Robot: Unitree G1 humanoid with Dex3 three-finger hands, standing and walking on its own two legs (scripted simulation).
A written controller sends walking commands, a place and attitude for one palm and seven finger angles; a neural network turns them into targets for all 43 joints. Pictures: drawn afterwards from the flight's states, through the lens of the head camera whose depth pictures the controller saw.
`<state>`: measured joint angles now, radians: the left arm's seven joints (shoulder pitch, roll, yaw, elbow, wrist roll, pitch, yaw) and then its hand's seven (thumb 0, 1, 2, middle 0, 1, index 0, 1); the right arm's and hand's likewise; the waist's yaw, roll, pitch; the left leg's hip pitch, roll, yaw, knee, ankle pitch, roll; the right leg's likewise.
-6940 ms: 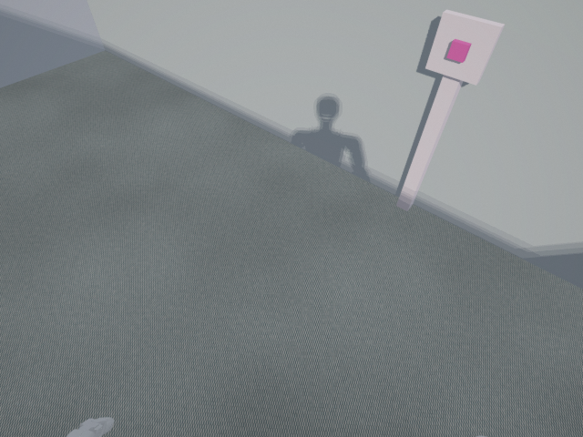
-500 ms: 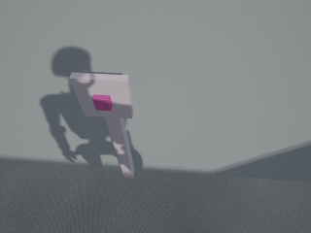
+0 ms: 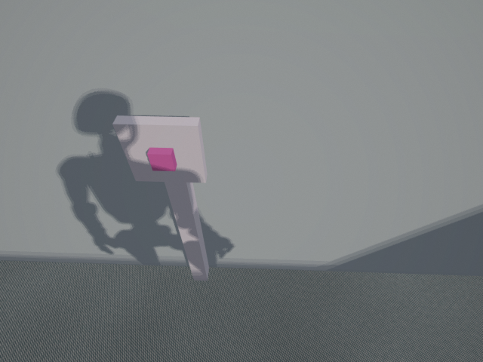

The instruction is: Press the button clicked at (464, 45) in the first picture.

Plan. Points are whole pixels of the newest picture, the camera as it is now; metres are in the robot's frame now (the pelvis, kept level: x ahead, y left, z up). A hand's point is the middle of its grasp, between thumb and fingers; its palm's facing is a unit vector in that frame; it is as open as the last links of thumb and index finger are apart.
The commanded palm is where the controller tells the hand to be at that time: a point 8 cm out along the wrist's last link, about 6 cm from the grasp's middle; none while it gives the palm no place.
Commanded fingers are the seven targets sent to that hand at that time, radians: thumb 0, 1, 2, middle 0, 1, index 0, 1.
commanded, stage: come to a stop and stand still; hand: left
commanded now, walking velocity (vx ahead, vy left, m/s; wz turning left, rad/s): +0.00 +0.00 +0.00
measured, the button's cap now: (162, 158) +0.53 +0.22 +0.01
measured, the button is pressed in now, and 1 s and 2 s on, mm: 0 0 0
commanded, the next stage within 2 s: look again from close up in 0.30 s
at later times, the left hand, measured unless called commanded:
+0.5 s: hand out of the picture -0.02 +0.16 -0.16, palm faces +0.01 -0.98 -0.20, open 7.4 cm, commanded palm none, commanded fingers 0.00 0.90 0.90 -0.20 -0.30 -0.20 -0.30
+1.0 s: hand out of the picture +0.02 +0.16 -0.17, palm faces +0.03 -0.98 -0.20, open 7.3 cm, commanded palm +0.11 +0.20 -0.06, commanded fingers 0.00 0.90 0.90 -0.23 -0.33 -0.23 -0.33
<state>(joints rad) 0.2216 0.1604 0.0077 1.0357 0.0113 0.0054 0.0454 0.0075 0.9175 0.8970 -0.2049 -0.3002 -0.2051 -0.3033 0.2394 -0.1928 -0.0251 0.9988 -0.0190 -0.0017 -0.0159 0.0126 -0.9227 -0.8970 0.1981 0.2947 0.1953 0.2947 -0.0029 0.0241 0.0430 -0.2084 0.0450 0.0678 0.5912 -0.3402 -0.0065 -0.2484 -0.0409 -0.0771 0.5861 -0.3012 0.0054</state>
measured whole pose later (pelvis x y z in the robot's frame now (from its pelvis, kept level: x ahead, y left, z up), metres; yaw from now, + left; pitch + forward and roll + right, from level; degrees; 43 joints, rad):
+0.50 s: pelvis +0.00 -0.01 +0.01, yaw +0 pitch -1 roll +1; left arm 0.31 0.14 -0.01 1.12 0.01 -0.01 0.03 0.01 0.91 0.90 -0.20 -0.30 -0.20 -0.30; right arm 0.34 -0.14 0.02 1.13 -0.01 0.00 -0.01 0.01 -0.91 -0.90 0.20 0.29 0.20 0.30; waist 0.00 0.02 0.04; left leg -0.17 0.03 0.08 0.47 -0.28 -0.01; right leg -0.24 -0.04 -0.07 0.51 -0.26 0.00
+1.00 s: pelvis +0.02 -0.02 +0.01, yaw -1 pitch -1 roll +1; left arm 0.27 0.15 0.00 1.13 0.01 -0.02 0.03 0.01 0.92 0.90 -0.20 -0.30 -0.20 -0.30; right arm 0.28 -0.14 0.01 1.14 -0.02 -0.01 -0.03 0.01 -0.92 -0.90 0.20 0.29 0.20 0.29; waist 0.01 0.00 0.03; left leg -0.14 0.05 0.08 0.46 -0.30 -0.03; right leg -0.21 -0.03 -0.07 0.51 -0.28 -0.02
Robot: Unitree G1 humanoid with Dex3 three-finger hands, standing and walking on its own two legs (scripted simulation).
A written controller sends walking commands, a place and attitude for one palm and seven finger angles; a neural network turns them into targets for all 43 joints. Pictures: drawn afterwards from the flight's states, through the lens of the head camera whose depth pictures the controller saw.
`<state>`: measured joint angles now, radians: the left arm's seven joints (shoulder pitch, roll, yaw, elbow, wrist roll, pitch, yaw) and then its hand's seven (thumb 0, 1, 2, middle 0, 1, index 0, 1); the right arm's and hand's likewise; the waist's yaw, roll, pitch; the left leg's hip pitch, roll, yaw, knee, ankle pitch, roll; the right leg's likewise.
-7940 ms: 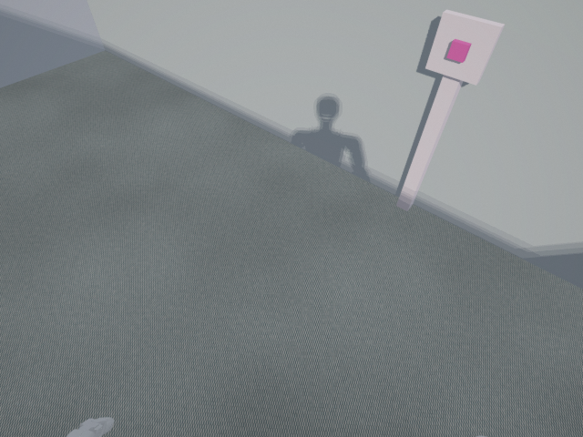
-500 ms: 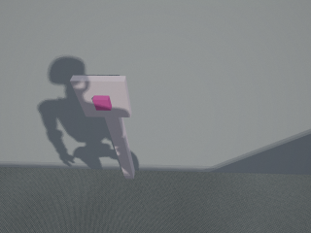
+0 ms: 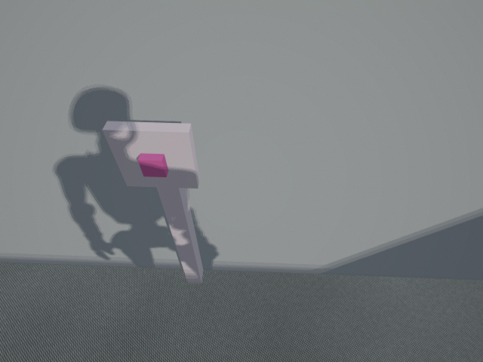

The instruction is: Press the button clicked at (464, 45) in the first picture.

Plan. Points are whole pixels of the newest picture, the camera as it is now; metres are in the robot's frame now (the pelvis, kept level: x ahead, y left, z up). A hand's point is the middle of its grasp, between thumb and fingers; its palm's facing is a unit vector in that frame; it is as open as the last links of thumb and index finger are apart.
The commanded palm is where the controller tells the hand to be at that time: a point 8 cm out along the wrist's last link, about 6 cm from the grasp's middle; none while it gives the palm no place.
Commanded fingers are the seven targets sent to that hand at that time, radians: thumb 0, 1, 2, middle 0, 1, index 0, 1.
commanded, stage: raise the hand and make a fist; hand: left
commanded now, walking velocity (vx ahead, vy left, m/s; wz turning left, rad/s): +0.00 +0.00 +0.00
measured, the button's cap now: (154, 164) +0.51 +0.24 +0.00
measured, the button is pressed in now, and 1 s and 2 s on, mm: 0 0 0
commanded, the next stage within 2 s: aim a knuckle at the button in 2.00 s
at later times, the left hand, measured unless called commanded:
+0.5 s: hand out of the picture +0.12 +0.18 -0.07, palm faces +0.11 -0.99 -0.02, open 4.8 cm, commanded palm +0.11 +0.23 -0.05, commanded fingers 0.00 0.90 0.90 -0.92 -1.08 -0.92 -1.08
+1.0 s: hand (123, 339) +0.16 +0.20 -0.04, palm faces +0.03 -1.00 -0.06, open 3.1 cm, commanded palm +0.13 +0.26 -0.03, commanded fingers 0.00 0.90 0.90 -1.30 -1.50 -1.30 -1.50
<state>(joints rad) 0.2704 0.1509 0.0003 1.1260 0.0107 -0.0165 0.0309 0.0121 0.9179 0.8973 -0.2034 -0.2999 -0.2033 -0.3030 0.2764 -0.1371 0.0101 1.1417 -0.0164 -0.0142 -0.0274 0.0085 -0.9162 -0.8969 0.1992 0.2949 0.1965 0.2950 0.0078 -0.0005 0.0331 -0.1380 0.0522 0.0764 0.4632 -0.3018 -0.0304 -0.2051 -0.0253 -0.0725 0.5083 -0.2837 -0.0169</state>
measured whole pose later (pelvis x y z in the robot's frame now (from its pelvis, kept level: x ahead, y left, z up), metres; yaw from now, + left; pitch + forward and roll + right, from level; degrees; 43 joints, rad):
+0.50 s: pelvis -0.05 +0.00 -0.10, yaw +2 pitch +13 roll +0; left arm 0.51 0.16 0.08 0.00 -0.19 -0.50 -0.20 0.02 0.90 0.90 -0.66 -0.80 -0.66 -0.80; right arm 0.11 -0.25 -0.05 0.43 0.01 -0.21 -0.01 0.01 -0.91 -0.90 0.20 0.29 0.20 0.30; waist 0.05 -0.04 -0.13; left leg -0.89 0.06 0.01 1.21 -0.55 -0.03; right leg -0.91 -0.07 -0.10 1.20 -0.52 -0.03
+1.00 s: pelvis -0.04 +0.01 -0.08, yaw +2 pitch +14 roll -1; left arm 0.45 0.22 0.15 -0.06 -0.24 -0.40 -0.22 0.02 0.90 0.90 -1.26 -1.45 -1.26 -1.45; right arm 0.28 -0.25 -0.02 0.54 0.02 -0.19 -0.05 0.02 -0.91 -0.90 0.20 0.30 0.20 0.30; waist -0.02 0.01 -0.12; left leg -0.85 0.06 0.01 1.14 -0.53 0.00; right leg -0.86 -0.06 -0.10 1.09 -0.48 -0.01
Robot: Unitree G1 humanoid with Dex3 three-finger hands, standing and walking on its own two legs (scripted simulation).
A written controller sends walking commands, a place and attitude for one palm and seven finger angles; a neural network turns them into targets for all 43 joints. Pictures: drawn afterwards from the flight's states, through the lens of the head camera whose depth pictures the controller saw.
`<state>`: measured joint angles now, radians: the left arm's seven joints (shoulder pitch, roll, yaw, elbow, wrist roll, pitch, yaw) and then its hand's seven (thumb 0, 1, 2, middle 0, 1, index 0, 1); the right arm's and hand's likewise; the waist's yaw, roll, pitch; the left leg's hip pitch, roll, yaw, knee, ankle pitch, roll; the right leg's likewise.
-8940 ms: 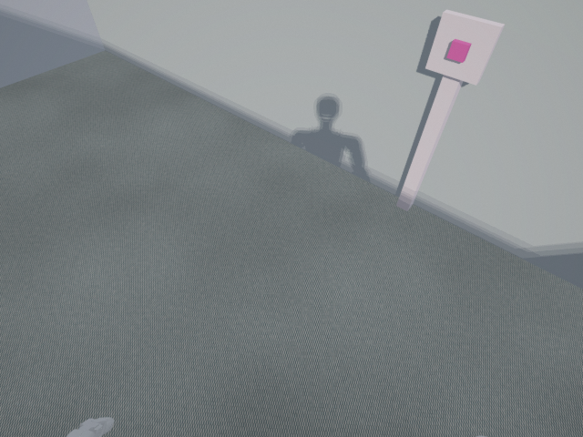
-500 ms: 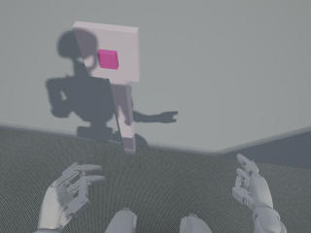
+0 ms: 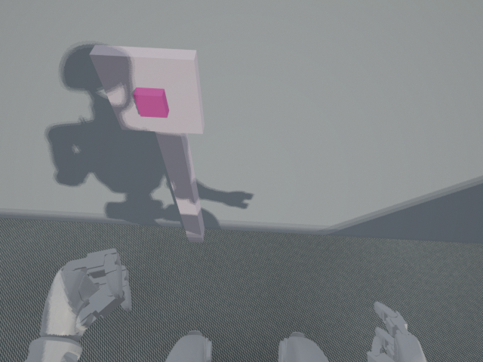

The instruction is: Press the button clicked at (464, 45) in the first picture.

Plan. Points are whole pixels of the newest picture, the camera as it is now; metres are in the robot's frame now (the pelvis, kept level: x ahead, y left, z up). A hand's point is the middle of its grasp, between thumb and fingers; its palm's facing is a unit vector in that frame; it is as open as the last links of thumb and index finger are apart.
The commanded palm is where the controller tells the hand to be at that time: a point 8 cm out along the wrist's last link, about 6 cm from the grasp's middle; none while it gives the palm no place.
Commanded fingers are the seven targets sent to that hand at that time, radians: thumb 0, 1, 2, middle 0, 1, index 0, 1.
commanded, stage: raise the hand and make a fist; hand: left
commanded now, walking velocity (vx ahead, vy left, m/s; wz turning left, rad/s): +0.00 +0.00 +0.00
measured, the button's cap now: (152, 101) +0.56 +0.20 +0.08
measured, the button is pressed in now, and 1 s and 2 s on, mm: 0 0 0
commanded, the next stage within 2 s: aim a knuckle at the button in 1.00 s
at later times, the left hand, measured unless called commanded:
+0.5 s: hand (100, 268) +0.24 +0.21 +0.07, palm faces +0.01 -1.00 -0.06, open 3.1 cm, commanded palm +0.21 +0.26 +0.08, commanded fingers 0.00 0.90 0.90 -1.30 -1.50 -1.30 -1.50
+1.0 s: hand (101, 266) +0.24 +0.21 +0.07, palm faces +0.01 -1.00 -0.06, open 3.1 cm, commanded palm +0.21 +0.26 +0.08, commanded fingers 0.00 0.90 0.90 -1.30 -1.50 -1.30 -1.50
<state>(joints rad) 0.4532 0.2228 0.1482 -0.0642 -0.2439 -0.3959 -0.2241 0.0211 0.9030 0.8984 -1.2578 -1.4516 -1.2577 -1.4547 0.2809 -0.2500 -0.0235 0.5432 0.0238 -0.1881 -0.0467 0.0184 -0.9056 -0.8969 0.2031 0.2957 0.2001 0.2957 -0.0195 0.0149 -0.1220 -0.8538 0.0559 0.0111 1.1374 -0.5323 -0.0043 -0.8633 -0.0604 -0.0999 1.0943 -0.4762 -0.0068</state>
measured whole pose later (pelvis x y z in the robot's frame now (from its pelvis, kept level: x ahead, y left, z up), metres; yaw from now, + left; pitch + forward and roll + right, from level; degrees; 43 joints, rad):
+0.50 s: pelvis +0.02 +0.00 +0.01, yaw +1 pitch +13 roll -2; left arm 0.38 0.26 0.21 -0.04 -0.28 -0.32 -0.30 0.02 0.90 0.90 -1.30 -1.50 -1.30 -1.50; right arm 0.23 -0.22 0.04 0.50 0.02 -0.17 -0.03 0.01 -0.90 -0.90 0.20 0.30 0.20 0.30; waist 0.01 0.03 -0.12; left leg -0.76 0.05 0.00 1.07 -0.53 0.00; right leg -0.75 -0.06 -0.12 1.01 -0.47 0.00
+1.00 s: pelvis +0.02 +0.00 +0.02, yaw +0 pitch +12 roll -2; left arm 0.36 0.26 0.23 0.02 -0.30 -0.35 -0.31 0.02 0.90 0.90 -1.30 -1.50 -1.30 -1.50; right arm 0.26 -0.25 0.02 0.52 0.03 -0.18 -0.04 0.02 -0.91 -0.90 0.20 0.30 0.20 0.30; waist -0.01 0.02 -0.11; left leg -0.72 0.05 0.01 1.03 -0.51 -0.01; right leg -0.73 -0.05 -0.11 0.98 -0.45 0.00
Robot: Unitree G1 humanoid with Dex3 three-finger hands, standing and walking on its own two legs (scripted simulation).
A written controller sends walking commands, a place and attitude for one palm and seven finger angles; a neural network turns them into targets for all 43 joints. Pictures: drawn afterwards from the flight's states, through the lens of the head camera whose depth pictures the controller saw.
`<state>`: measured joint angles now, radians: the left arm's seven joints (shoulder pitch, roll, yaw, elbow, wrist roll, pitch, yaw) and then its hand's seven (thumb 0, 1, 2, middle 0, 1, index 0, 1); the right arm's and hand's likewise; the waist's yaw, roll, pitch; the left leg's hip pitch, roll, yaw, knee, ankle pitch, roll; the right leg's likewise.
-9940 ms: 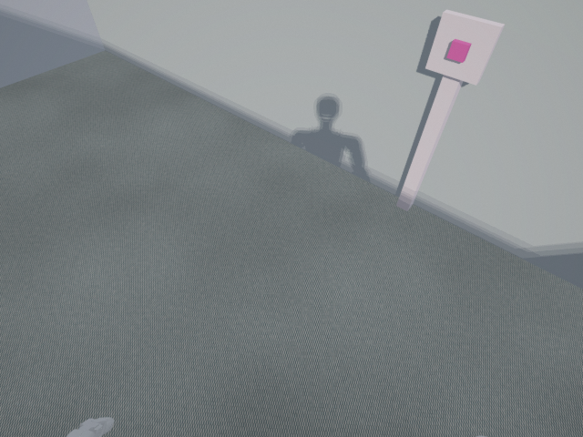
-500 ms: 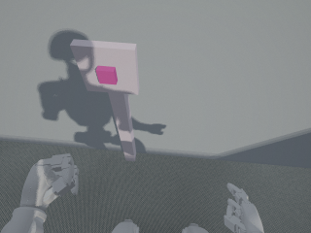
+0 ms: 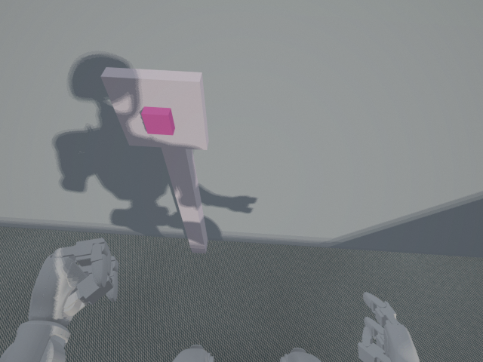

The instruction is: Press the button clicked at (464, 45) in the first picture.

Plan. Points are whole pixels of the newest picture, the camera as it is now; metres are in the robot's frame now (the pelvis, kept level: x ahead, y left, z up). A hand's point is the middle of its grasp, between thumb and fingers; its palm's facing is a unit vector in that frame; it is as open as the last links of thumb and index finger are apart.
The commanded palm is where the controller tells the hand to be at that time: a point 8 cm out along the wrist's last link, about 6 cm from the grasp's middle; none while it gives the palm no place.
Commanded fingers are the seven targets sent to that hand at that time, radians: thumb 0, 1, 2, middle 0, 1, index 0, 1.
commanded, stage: aim a knuckle at the button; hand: left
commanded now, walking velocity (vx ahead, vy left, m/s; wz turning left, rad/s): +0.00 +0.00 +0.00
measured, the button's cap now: (159, 120) +0.55 +0.20 +0.06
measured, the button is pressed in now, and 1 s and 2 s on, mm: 0 0 0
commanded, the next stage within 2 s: press the button with the knuckle in 2.00 s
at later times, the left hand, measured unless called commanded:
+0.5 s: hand (138, 235) +0.30 +0.18 +0.05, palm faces -0.04 -1.00 -0.04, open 3.1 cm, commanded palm +0.28 +0.24 +0.05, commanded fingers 0.00 0.90 0.90 -1.30 -1.50 -1.30 -1.50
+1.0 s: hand (154, 185) +0.40 +0.18 +0.04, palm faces -0.01 -1.00 -0.03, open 3.1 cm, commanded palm +0.39 +0.23 +0.04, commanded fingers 0.00 0.90 0.90 -1.30 -1.50 -1.30 -1.50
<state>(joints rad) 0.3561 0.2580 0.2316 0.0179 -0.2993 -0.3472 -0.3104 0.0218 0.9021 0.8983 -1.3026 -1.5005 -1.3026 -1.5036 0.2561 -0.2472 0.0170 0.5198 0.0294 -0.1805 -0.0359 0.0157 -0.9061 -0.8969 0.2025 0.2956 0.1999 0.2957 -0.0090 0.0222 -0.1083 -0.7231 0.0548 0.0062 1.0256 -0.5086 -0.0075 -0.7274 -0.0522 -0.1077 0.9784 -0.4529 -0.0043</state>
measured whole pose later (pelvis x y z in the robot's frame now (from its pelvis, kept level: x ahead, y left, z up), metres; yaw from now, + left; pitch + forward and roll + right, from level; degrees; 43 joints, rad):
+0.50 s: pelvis -0.01 -0.01 +0.00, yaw +0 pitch +13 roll -1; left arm 0.02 0.26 0.22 0.25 -0.25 -0.31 -0.28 0.02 0.90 0.90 -1.30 -1.50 -1.30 -1.50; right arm 0.25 -0.25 0.03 0.55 0.02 -0.17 -0.04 0.01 -0.91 -0.90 0.20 0.30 0.20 0.30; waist -0.03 0.02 -0.10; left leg -0.76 0.05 0.02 1.03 -0.50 -0.01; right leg -0.78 -0.05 -0.10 1.00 -0.45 -0.01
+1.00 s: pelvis -0.01 -0.01 -0.01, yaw -1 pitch +17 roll -1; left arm -0.46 0.33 0.30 0.76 -0.19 -0.40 -0.25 0.02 0.90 0.90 -1.30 -1.50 -1.30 -1.50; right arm 0.27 -0.26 0.02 0.62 0.02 -0.07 -0.03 0.01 -0.91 -0.90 0.20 0.30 0.20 0.30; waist -0.07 0.01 -0.10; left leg -0.86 0.06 0.03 1.05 -0.49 -0.01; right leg -0.88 -0.05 -0.08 1.03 -0.44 -0.01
